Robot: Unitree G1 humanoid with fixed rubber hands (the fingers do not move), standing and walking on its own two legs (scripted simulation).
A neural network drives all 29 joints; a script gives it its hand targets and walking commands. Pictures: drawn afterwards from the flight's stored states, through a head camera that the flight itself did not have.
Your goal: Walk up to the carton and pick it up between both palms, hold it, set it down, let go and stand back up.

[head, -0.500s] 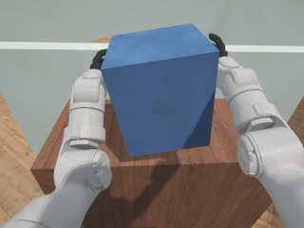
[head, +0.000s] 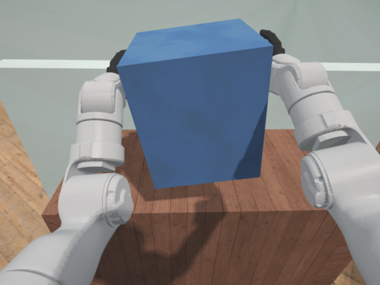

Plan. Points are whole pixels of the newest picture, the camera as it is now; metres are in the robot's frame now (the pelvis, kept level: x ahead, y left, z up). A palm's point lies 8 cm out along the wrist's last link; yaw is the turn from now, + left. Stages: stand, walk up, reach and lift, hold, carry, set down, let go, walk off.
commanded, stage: reach and lift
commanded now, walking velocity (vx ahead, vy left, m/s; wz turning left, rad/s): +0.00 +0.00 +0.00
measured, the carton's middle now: (197, 103) +0.37 -0.01 +0.27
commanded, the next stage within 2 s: hold in 0.34 s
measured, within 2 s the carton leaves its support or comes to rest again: neither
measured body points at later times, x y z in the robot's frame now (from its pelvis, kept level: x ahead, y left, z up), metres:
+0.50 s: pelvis +0.00 -0.01 +0.00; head -0.10 +0.01 +0.44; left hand +0.39 +0.16 +0.34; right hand +0.38 -0.15 +0.37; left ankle +0.00 +0.13 -0.75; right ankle +0.01 -0.12 -0.75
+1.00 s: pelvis +0.00 -0.01 +0.00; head -0.10 +0.02 +0.44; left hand +0.38 +0.16 +0.35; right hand +0.38 -0.14 +0.39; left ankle +0.00 +0.13 -0.75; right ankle +0.01 -0.12 -0.75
